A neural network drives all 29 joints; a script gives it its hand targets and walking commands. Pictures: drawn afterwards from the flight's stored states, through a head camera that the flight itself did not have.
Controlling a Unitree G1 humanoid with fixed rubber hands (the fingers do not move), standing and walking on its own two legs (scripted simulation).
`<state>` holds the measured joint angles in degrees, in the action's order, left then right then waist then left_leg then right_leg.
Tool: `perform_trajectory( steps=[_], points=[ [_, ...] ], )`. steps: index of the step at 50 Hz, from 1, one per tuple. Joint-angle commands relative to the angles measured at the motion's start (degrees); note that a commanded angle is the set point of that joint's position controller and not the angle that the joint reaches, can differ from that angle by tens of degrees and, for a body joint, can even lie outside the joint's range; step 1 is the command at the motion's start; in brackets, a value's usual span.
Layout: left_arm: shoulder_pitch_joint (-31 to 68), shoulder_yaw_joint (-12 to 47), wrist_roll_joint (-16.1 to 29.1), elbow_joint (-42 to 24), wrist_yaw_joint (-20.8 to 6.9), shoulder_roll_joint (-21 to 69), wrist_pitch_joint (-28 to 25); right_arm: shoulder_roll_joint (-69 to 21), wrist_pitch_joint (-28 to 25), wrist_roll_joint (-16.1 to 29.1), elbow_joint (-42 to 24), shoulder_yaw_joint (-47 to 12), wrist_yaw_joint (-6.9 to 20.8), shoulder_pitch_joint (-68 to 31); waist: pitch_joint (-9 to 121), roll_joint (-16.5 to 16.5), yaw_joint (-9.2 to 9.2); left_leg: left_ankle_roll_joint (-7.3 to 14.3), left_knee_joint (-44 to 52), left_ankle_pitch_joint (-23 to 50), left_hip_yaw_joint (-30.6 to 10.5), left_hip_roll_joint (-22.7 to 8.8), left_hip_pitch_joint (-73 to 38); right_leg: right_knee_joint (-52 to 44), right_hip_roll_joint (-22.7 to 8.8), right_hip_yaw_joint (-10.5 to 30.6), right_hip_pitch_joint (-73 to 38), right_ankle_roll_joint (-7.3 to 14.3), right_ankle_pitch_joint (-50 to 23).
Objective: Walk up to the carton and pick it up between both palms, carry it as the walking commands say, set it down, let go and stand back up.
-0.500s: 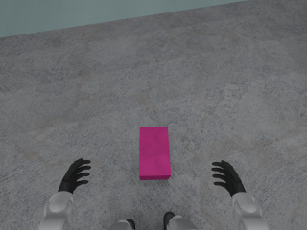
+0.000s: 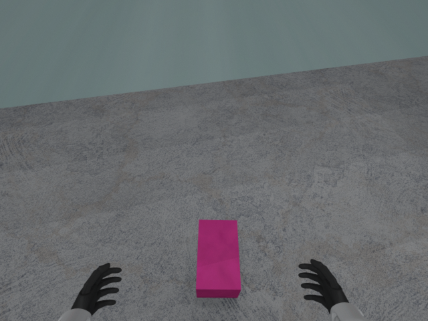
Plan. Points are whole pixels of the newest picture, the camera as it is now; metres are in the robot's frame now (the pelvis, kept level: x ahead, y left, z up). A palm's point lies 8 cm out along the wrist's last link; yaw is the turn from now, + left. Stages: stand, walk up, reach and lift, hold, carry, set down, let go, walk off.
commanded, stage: let go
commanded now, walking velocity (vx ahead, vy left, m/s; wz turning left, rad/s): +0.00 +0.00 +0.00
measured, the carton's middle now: (217, 257) +0.46 -0.04 -0.70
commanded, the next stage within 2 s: stand in 0.10 s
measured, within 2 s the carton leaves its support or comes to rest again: neither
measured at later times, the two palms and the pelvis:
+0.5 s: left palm (56, 320) +0.14 +0.29 -0.09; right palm (364, 320) +0.14 -0.29 -0.09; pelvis +0.01 +0.00 +0.00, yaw +0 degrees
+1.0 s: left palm out of the picture +0.11 +0.30 -0.10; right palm out of the picture +0.11 -0.30 -0.10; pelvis +0.00 +0.00 +0.00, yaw +0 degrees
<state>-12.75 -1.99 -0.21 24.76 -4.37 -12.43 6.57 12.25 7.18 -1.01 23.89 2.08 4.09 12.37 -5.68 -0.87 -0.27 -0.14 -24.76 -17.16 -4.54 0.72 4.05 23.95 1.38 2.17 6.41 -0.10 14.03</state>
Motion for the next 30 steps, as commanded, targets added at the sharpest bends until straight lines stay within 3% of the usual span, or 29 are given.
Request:
perform_trajectory(
  steps=[1,5,6,8,10,21,30],
  points=[
    [-0.12,-1.11,0.76,-4.40,0.44,-5.57,-0.94,5.68,-0.33,-0.55,-4.82,1.45,-0.57,0.56,6.03,0.32,-0.17,-0.57,2.63,17.84,4.38,2.23,7.99,0.79,2.50,-1.53,-8.59,-1.23,-18.79],
    [0.55,-0.88,2.27,-4.00,1.65,-6.51,-2.18,6.19,1.27,-0.53,-5.87,0.77,-2.05,1.05,7.82,0.28,-0.81,-1.02,-0.06,19.72,4.92,2.25,8.37,2.86,3.47,-1.35,-6.15,-1.35,-19.35],
    [2.03,-3.50,-2.40,4.05,4.13,-13.02,-3.21,12.42,-1.05,-0.59,1.15,2.89,-4.29,-2.75,6.40,0.93,-0.51,-2.59,-1.49,13.49,2.58,-1.64,10.92,1.56,-3.06,-0.04,0.95,-1.73,-14.58],
    [2.45,-2.96,-3.02,5.67,5.34,-12.48,-4.20,11.65,-3.39,-1.13,3.20,2.83,-5.23,-2.36,6.70,0.01,0.26,-1.86,-0.63,7.93,0.70,-2.01,7.88,0.42,-3.48,1.72,4.67,-0.85,-7.28],
    [3.71,-2.78,-2.72,7.33,5.40,-11.55,-4.95,11.32,-4.72,-1.23,5.29,2.61,-5.10,-3.04,6.59,-0.19,0.18,-1.09,0.00,6.61,-0.39,-2.56,8.42,0.38,-3.21,1.97,5.02,-0.35,-4.68],
    [4.69,-2.22,-2.19,14.73,5.61,-14.16,-6.55,14.62,-6.64,-1.12,12.86,2.11,-5.46,-2.65,8.94,0.51,0.23,-0.43,-0.45,17.40,-2.07,-3.91,5.69,1.68,-4.52,3.05,1.69,0.36,-14.90],
    [5.25,-1.94,-1.84,18.40,5.80,-15.27,-6.73,15.90,-7.14,-0.98,16.51,1.52,-5.82,-2.48,8.58,0.47,0.15,-0.26,0.33,20.19,-2.51,-4.32,4.70,1.06,-5.13,3.49,0.07,0.63,-17.40]
  ],
)
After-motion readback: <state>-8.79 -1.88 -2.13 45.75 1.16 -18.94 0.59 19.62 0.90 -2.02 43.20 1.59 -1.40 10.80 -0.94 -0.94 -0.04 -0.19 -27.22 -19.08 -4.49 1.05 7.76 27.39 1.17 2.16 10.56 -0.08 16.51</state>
